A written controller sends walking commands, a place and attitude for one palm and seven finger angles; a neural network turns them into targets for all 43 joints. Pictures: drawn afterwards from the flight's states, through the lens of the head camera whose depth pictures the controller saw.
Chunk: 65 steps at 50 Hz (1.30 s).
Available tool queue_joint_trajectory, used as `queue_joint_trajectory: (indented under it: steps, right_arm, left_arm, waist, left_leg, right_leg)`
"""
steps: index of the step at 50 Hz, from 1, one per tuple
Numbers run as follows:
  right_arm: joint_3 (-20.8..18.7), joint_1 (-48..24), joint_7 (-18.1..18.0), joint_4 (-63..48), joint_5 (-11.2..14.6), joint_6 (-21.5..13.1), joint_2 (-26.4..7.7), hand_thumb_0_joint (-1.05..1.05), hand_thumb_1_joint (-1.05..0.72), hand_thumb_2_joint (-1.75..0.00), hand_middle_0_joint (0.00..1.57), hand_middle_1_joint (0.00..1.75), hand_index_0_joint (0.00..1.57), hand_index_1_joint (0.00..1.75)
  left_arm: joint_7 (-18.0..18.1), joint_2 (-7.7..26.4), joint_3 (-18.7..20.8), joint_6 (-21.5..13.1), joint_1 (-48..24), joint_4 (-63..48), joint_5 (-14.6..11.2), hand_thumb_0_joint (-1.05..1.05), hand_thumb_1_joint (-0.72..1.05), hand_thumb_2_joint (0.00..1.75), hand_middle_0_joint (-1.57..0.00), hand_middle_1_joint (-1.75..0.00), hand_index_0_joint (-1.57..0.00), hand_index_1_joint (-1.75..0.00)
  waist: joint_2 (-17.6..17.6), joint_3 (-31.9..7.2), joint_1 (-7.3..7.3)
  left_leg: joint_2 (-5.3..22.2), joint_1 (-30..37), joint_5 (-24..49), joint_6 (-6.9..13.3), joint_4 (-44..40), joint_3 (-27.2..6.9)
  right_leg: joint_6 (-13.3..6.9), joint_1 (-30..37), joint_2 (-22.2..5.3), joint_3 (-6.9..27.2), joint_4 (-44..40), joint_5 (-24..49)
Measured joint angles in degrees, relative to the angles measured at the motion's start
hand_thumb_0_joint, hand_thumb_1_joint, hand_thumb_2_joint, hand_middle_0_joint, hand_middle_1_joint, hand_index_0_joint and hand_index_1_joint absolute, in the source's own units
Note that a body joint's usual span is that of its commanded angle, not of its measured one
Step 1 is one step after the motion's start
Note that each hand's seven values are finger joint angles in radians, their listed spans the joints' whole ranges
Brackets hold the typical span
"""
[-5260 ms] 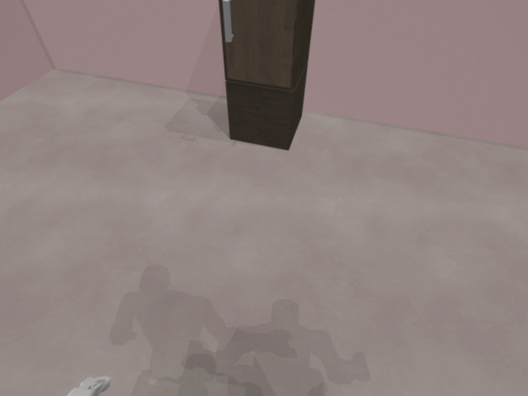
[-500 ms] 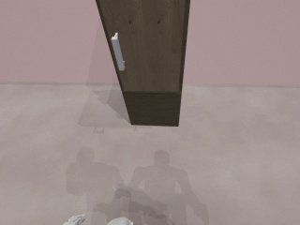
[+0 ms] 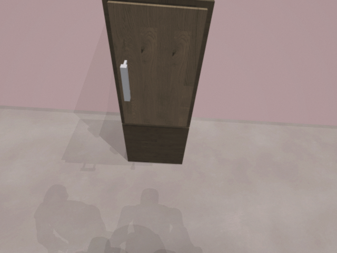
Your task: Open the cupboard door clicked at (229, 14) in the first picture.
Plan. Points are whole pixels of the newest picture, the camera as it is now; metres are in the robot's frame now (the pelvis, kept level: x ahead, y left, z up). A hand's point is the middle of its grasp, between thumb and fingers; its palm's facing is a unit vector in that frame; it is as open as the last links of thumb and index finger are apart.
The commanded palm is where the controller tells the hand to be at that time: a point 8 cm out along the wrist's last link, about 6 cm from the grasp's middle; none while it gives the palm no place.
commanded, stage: take the last steps up to it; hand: left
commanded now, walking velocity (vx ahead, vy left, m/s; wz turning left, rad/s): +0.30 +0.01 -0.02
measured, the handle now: (126, 81) +0.78 +0.22 -0.05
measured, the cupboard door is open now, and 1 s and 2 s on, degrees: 0 0 0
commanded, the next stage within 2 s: come to a stop and stand still in 0.58 s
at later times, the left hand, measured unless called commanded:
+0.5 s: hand (126, 233) +0.21 +0.12 -0.16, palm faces +0.07 -0.97 -0.24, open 7.1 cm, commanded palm none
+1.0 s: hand (113, 225) +0.24 +0.17 -0.19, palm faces +0.05 -0.98 -0.19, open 7.4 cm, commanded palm none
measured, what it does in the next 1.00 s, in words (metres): walks ahead: right foot, then left foot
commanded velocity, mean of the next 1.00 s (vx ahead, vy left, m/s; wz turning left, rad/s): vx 0.07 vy -0.02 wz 0.01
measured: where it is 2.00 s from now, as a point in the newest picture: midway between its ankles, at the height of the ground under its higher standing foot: outside the picture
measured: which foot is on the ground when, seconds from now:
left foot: down 0.00-0.28, up 0.30-0.74, down 0.76-1.00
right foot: up 0.00-0.26, down 0.28-0.78, up 0.80-1.00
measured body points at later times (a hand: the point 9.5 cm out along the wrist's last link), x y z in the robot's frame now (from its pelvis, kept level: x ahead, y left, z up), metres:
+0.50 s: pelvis +0.16 -0.06 +0.00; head +0.17 -0.08 +0.45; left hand +0.21 +0.18 -0.14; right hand +0.16 -0.29 -0.17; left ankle +0.14 +0.08 -0.67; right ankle +0.17 -0.14 -0.75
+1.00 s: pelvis +0.24 -0.01 -0.01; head +0.30 +0.01 +0.44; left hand +0.23 +0.22 -0.17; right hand +0.36 -0.23 -0.15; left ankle +0.30 +0.09 -0.75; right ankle +0.20 -0.16 -0.68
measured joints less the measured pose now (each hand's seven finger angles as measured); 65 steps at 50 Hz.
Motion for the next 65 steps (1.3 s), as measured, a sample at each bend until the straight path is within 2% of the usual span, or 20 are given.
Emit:
queue_joint_trajectory:
  steps: [3, 7, 13, 14, 15, 17, 19, 21, 24, 28, 36, 38, 40, 43, 49, 53, 57, 61, 63, 65]
  right_arm:
    - [0.13, 2.43, -0.14, 2.0, 0.25, -0.32, 0.98, 0.01, -0.91, -0.9, 0.2, 0.3, 0.2, 0.3]
    - [-0.09, 4.96, -0.18, 4.25, 0.2, -0.46, 1.91, 0.01, -0.9, -0.9, 0.2, 0.3, 0.2, 0.3]
    - [-0.67, 7.26, 0.11, 6.71, -0.07, 0.09, 1.75, 0.01, -0.9, -0.9, 0.2, 0.3, 0.2, 0.3]
    - [-0.73, 7.76, 0.22, 7.06, 0.12, 0.16, 1.7, 0.01, -0.9, -0.9, 0.2, 0.3, 0.2, 0.3]
    - [-0.82, 7.54, 0.38, 7.54, 0.41, 0.4, 1.52, 0.01, -0.9, -0.9, 0.2, 0.3, 0.2, 0.3]
    - [-0.94, 6.13, 0.65, 7.84, 0.73, 1.31, 0.98, 0.01, -0.9, -0.9, 0.2, 0.3, 0.2, 0.3]
    - [-1.43, 4.28, 0.76, 7.5, 0.73, 1.82, 0.31, 0.01, -0.91, -0.9, 0.2, 0.3, 0.2, 0.3]
    - [-1.86, 1.87, 0.73, 6.47, 0.48, 2.01, -0.56, 0.01, -0.91, -0.9, 0.2, 0.3, 0.2, 0.3]
    - [-2.47, -2.16, 0.65, 3.92, 0.15, 1.91, -2.01, 0.01, -0.91, -0.9, 0.2, 0.3, 0.2, 0.3]
    - [-2.72, -6.75, 0.93, 1.08, 0.11, 1.81, -3.2, 0.01, -0.91, -0.9, 0.2, 0.3, 0.19, 0.3]
    - [-1.67, -11.72, 1.9, -0.79, 0.33, 1.74, -2.66, 0.01, -0.91, -0.9, 0.2, 0.3, 0.19, 0.3]
    - [-1.03, -12.28, 1.63, -0.9, 0.31, 1.16, -2.3, 0.01, -0.91, -0.9, 0.2, 0.3, 0.19, 0.3]
    - [-0.42, -13.01, 0.93, -0.63, 0.34, 0.47, -1.1, 0.01, -0.91, -0.9, 0.2, 0.3, 0.19, 0.3]
    - [0.67, -14.31, -0.13, -0.37, 0.8, 0.93, 0.84, 0.01, -0.91, -0.9, 0.2, 0.3, 0.2, 0.3]
    - [-0.67, -16.44, -1.72, -1.98, 1.21, 2.37, 1.29, -0.02, -0.93, -0.9, 0.21, 0.3, 0.2, 0.3]
    - [-1.35, -15.68, -1.46, -1.84, 0.75, 3.34, -0.08, -0.02, -0.93, -0.9, 0.21, 0.3, 0.2, 0.3]
    - [-2.22, -13.52, -0.86, -1.06, 0.12, 4.29, -1.97, -0.01, -0.92, -0.9, 0.21, 0.3, 0.2, 0.3]
    - [-2.83, -10.78, -0.09, -0.23, -0.08, 5.02, -3.58, 0.0, -0.91, -0.9, 0.2, 0.3, 0.2, 0.3]
    - [-2.99, -9.39, 0.26, 0.36, 0.4, 5.85, -4.27, 0.0, -0.91, -0.9, 0.2, 0.3, 0.2, 0.3]
    - [-3.07, -7.56, 0.82, 0.76, 0.37, 6.65, -4.92, 0.01, -0.91, -0.9, 0.2, 0.3, 0.2, 0.3]
  left_arm:
    - [0.01, -0.09, 0.01, -0.33, -0.71, -0.34, -0.05, 0.01, 0.91, 0.89, -0.19, -0.3, -0.2, -0.3]
    - [0.13, -0.74, -0.28, -0.32, -2.36, -0.41, -0.12, 0.01, 0.91, 0.89, -0.19, -0.3, -0.2, -0.3]
    - [-0.08, -2.54, -0.73, -1.56, -5.74, -1.41, -0.23, 0.01, 0.91, 0.89, -0.19, -0.3, -0.2, -0.3]
    - [-0.11, -2.72, -0.82, -2.37, -6.12, -1.79, -0.15, 0.01, 0.91, 0.89, -0.19, -0.3, -0.2, -0.3]
    - [0.07, -3.16, -0.79, -3.36, -6.76, -1.97, 0.01, 0.01, 0.91, 0.89, -0.19, -0.3, -0.2, -0.3]
    - [0.43, -4.03, -1.07, -4.85, -7.25, -2.39, -0.36, 0.01, 0.91, 0.89, -0.19, -0.3, -0.2, -0.3]
    - [1.36, -4.51, -0.46, -5.45, -6.71, -2.69, -1.11, 0.0, 0.92, 0.89, -0.2, -0.3, -0.2, -0.3]
    - [2.16, -3.99, -0.17, -5.67, -5.88, -2.75, -1.18, -0.01, 0.94, 0.89, -0.2, -0.3, -0.2, -0.3]
    - [2.5, -3.41, -0.53, -5.68, -3.88, -1.76, -0.72, -0.02, 0.95, 0.89, -0.2, -0.3, -0.2, -0.3]
    - [2.18, -3.78, -1.43, -5.33, -0.72, 0.14, -0.47, -0.01, 0.94, 0.89, -0.2, -0.3, -0.2, -0.3]
    - [1.92, -4.91, -2.23, -4.57, 4.18, 2.85, -0.16, 0.0, 0.91, 0.89, -0.2, -0.3, -0.2, -0.3]
    - [2.33, -4.97, -2.37, -3.92, 5.24, 3.43, -0.31, 0.01, 0.91, 0.89, -0.2, -0.3, -0.2, -0.3]
    - [2.92, -4.38, -2.67, -2.85, 5.12, 4.24, -0.83, 0.01, 0.91, 0.89, -0.2, -0.3, -0.2, -0.3]
    - [3.71, -3.59, -2.95, -1.26, 3.93, 4.34, -1.24, 0.01, 0.91, 0.89, -0.2, -0.3, -0.2, -0.3]
    - [3.59, -2.0, -1.53, 0.99, -0.85, 0.88, -0.85, 0.01, 0.91, 0.89, -0.2, -0.3, -0.2, -0.3]
    - [3.35, 0.5, 0.17, 2.04, -3.54, -2.04, -0.63, 0.01, 0.91, 0.89, -0.2, -0.3, -0.2, -0.3]
    - [3.01, 1.52, 0.73, 2.3, -5.07, -4.05, -0.56, 0.01, 0.91, 0.89, -0.19, -0.29, -0.2, -0.3]
    - [2.83, 1.11, -0.16, 0.44, -4.15, -4.67, -0.44, 0.0, 0.91, 0.89, -0.19, -0.29, -0.2, -0.3]
    - [3.0, -0.11, -0.94, -0.27, -3.24, -3.95, -0.01, 0.0, 0.91, 0.89, -0.19, -0.29, -0.2, -0.3]
    - [2.75, -1.75, -1.98, -0.01, -1.68, -3.46, 0.04, 0.0, 0.91, 0.89, -0.19, -0.29, -0.2, -0.3]
  waist:
    - [0.13, 0.73, 0.19]
    - [0.43, 1.84, -0.41]
    - [1.8, 3.17, -2.17]
    - [2.03, 3.2, -2.06]
    - [2.77, 3.63, -1.83]
    - [3.54, 4.23, -1.65]
    - [3.56, 3.76, -1.04]
    - [3.56, 2.9, -0.42]
    - [3.73, 1.68, -0.28]
    - [3.97, 0.62, 0.11]
    - [2.59, 1.24, 3.18]
    - [2.22, 1.72, 3.82]
    - [0.27, 2.54, 4.03]
    - [-1.76, 4.0, 4.47]
    - [-0.29, 6.84, 2.34]
    - [-0.35, 6.24, 1.61]
    - [0.62, 4.38, 0.88]
    - [1.73, 1.76, 0.14]
    - [2.77, 0.8, 0.27]
    - [3.68, -0.64, 0.53]
  left_leg:
    - [-0.58, 2.61, 0.64, -0.07, -3.43, 0.18]
    - [-0.84, 5.47, -0.42, -0.8, -5.15, 0.59]
    - [0.6, 7.19, -6.65, -3.38, -0.25, 0.88]
    - [1.18, 6.44, -8.88, -3.7, 3.06, 0.63]
    - [2.4, 4.33, -10.98, -3.07, 8.98, 0.15]
    - [2.74, -2.69, -13.54, -1.65, 25.94, -3.23]
    - [2.58, -9.42, -10.72, -0.86, 38.27, -4.7]
    - [3.25, -14.84, -6.14, -1.0, 42.84, -4.8]
    - [4.29, -20.37, -1.7, -2.0, 41.02, -4.57]
    - [4.97, -23.53, 1.74, -3.26, 34.02, -4.33]
    - [3.52, -18.67, 2.72, -3.13, 15.92, -2.65]
    - [2.85, -14.91, 8.3, -2.77, 9.64, -2.31]
    - [1.57, -13.61, 5.22, -0.46, 9.64, -1.34]
    - [0.72, -11.99, 2.85, 0.86, 9.22, 0.42]
    - [1.63, -11.21, 5.97, 1.1, 5.21, 0.74]
    - [2.49, -12.02, 7.26, 0.33, 4.6, 0.8]
    - [3.25, -13.03, 8.07, -0.76, 4.89, 0.21]
    - [3.43, -14.75, 7.28, -2.27, 7.23, -0.14]
    - [2.98, -16.14, -0.26, -3.22, 11.34, -1.99]
    - [1.66, -17.05, -5.11, -3.24, 15.97, -4.32]
  right_leg:
    - [0.87, -2.5, -1.64, -0.15, -1.35, 3.02]
    - [1.45, -2.86, -3.06, -1.43, -9.27, 3.71]
    - [0.14, 2.17, -1.75, -4.34, -24.21, 4.47]
    - [-0.58, 3.76, -1.25, -4.72, -26.6, 6.82]
    - [-1.43, 3.7, -0.74, -5.33, -25.27, 7.94]
    - [-2.57, 4.6, -0.44, -6.64, -22.9, 4.76]
    - [-2.9, 7.28, -0.18, -7.46, -24.81, 3.1]
    - [-2.64, 10.12, 0.33, -7.95, -28.57, 3.98]
    - [-2.86, 13.74, 1.04, -8.19, -33.91, 5.25]
    - [-2.43, 17.34, 1.61, -8.14, -38.18, 5.56]
    - [0.1, 22.29, 0.98, -8.56, -38.39, 1.35]
    - [1.22, 22.38, 0.58, -8.43, -35.38, -1.26]
    - [1.8, 20.7, -1.1, -7.14, -29.67, -4.38]
    - [2.1, 16.26, -1.53, -3.01, -20.19, -11.55]
    - [2.5, 4.8, 0.38, 0.95, -3.01, -11.57]
    - [2.84, 0.58, 0.8, 2.3, 2.32, -7.76]
    - [2.21, 3.43, -0.23, 1.39, -5.27, -7.01]
    - [1.34, 12.4, -1.17, 0.01, -24.37, -4.32]
    - [1.32, 12.99, -0.82, -0.07, -26.26, -1.18]
    - [0.92, 13.73, -0.66, -0.01, -27.9, -0.55]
